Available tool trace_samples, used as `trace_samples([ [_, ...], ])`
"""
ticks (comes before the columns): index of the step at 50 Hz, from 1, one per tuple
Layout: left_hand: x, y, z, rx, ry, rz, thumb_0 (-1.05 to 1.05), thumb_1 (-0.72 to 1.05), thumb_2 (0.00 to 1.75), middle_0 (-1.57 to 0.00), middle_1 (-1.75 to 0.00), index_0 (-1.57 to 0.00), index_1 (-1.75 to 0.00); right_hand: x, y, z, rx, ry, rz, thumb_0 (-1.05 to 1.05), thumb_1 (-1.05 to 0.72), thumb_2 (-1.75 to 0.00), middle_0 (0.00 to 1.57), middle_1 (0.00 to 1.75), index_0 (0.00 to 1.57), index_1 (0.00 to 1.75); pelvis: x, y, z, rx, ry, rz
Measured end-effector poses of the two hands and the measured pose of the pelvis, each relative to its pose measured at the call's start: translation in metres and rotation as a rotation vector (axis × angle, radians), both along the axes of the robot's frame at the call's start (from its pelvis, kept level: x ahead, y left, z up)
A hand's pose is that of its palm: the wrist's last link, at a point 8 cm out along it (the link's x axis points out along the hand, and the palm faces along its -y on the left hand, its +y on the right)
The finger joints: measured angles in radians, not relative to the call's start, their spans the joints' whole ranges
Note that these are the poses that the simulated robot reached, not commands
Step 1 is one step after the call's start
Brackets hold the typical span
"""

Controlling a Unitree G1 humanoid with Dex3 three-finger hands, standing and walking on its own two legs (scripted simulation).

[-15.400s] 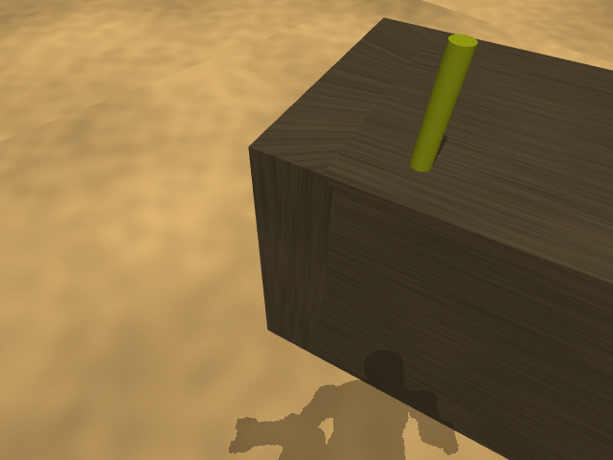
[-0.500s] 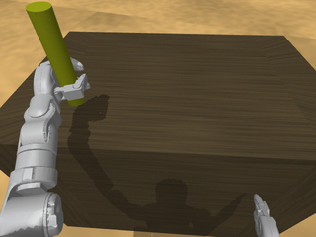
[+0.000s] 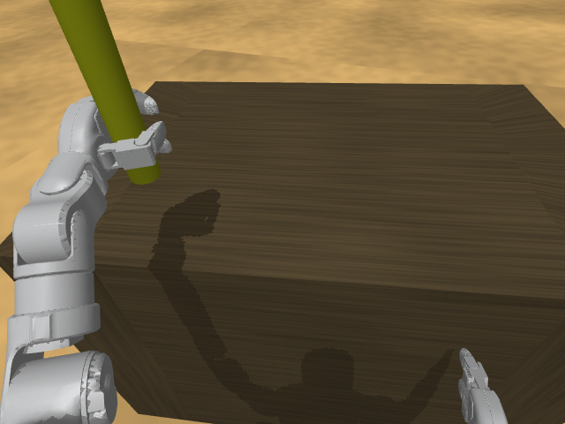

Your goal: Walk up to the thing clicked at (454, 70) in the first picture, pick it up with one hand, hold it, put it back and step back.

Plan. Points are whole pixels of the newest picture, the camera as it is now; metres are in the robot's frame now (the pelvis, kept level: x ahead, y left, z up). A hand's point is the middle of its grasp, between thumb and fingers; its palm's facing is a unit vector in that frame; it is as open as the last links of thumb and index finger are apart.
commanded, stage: lift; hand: left
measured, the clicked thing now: (114, 96) +0.37 +0.19 +0.32
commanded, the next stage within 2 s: hold in 0.60 s
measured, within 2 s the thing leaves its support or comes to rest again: neither
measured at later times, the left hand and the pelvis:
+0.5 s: hand (123, 118) +0.35 +0.17 +0.31, palm faces +0.11 -0.99 +0.01, open 5.2 cm; pelvis -0.01 +0.01 +0.00, yaw +0 degrees
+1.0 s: hand (113, 94) +0.34 +0.17 +0.34, palm faces +0.10 -1.00 +0.00, open 5.2 cm; pelvis -0.01 +0.01 +0.00, yaw +0 degrees
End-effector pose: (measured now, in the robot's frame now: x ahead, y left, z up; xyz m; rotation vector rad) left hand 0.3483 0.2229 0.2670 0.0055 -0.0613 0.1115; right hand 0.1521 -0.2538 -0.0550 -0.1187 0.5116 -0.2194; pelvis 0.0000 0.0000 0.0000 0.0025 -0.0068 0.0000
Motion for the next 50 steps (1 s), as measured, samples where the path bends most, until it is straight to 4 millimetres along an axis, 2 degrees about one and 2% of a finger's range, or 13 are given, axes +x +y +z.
trace_samples([
  [9,-0.013,-0.001,0.022,-0.009,-0.020,0.005,-0.02,0.13,1.21,-1.03,-1.17,-1.03,-1.21,-0.005,0.004,-0.003,0.019,-0.011,0.002,-0.01,0.57,-0.04,0.06,0.05,0.05,0.05,-0.006,0.001,0.001,0.002,-0.015,0.000],
  [26,-0.027,0.002,0.039,-0.004,-0.024,0.000,-0.02,0.13,1.21,-1.03,-1.17,-1.03,-1.21,-0.011,0.009,-0.008,0.027,-0.015,-0.001,-0.01,0.57,-0.04,0.06,0.05,0.06,0.05,-0.012,0.007,0.000,0.000,-0.021,-0.005],
  [41,-0.028,0.002,0.052,-0.002,-0.010,-0.013,-0.02,0.13,1.22,-1.03,-1.17,-1.03,-1.21,0.002,0.015,-0.010,0.049,-0.035,0.012,-0.01,0.56,-0.04,0.06,0.05,0.06,0.05,-0.007,0.010,0.000,-0.001,-0.019,-0.003],
  [50,-0.031,0.000,0.066,0.000,-0.040,-0.012,-0.02,0.13,1.21,-1.03,-1.17,-1.03,-1.21,0.000,0.013,-0.012,0.053,-0.023,0.014,-0.01,0.56,-0.05,0.06,0.05,0.06,0.05,-0.007,0.010,0.000,0.000,-0.020,-0.002],
])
